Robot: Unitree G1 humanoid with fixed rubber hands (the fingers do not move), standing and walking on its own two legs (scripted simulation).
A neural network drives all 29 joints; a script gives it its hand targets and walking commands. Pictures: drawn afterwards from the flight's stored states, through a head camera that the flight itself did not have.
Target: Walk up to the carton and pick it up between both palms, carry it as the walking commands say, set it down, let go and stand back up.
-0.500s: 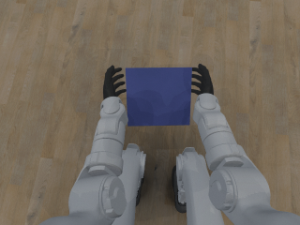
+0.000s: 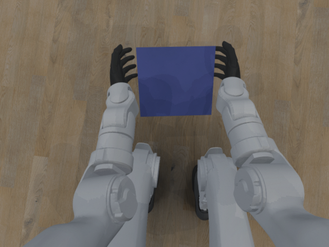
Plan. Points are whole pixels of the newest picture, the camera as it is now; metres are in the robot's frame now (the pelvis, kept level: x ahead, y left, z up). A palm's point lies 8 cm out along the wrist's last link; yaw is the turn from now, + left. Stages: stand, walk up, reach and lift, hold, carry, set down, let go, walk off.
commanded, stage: set down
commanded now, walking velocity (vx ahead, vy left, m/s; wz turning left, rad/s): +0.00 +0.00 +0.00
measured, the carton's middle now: (172, 77) +0.51 +0.03 -0.20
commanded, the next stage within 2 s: none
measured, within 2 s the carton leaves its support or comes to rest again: neither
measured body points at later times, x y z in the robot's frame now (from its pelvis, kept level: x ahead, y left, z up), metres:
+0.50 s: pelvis +0.00 +0.00 -0.06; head +0.33 -0.01 +0.25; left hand +0.49 +0.15 -0.20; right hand +0.52 -0.11 -0.21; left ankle +0.12 +0.12 -0.42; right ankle +0.11 -0.10 -0.42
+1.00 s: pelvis +0.00 +0.00 -0.09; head +0.34 -0.01 +0.20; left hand +0.52 +0.16 -0.23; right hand +0.53 -0.10 -0.26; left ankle +0.12 +0.12 -0.42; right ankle +0.11 -0.10 -0.42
